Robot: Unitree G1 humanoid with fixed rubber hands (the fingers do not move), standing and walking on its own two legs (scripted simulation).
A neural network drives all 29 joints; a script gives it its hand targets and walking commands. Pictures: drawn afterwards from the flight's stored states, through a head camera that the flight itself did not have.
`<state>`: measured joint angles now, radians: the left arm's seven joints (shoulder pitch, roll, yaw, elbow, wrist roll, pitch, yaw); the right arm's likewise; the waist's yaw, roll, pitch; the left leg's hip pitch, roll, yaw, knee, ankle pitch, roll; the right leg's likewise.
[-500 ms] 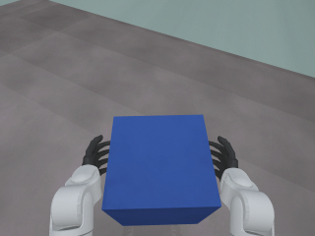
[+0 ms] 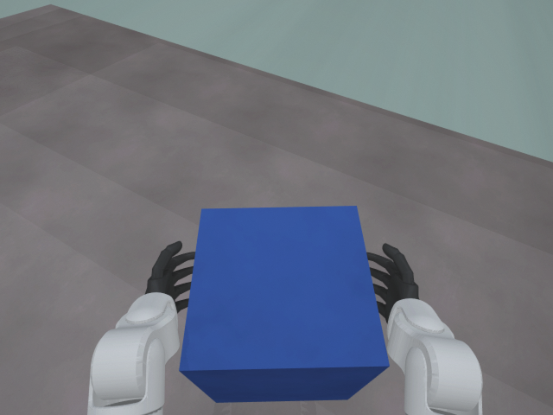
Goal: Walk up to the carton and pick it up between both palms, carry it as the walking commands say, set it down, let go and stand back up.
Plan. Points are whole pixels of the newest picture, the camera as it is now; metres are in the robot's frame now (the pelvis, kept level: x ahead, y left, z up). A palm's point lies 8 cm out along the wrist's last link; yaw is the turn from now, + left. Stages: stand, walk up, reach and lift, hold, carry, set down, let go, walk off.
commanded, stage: carry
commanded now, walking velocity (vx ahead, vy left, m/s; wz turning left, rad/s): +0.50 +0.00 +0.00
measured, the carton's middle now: (280, 312) +0.27 +0.00 +0.01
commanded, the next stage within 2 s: none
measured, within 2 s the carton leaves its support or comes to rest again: neither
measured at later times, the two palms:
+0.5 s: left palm (208, 140) +0.55 +0.14 +0.10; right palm (370, 143) +0.56 -0.16 +0.11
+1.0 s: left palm (231, 67) +0.88 +0.14 +0.09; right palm (349, 73) +0.88 -0.16 +0.09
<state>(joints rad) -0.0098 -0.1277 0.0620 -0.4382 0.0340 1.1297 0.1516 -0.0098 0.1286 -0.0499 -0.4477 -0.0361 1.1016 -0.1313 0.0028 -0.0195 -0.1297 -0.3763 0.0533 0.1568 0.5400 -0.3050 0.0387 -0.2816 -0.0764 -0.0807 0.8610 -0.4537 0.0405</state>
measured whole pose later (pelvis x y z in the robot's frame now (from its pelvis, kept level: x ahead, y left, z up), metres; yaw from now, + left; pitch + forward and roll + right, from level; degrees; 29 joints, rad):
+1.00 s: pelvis +0.63 -0.01 +0.01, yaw +1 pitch +6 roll +2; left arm 0.00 -0.13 0.06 -0.42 0.02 1.11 0.15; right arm 0.00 0.13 -0.05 -0.46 -0.04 1.11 -0.14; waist 0.01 0.00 -0.12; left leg -0.26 0.07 0.13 0.86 -0.45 -0.04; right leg -0.42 -0.03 -0.09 0.55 -0.23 -0.05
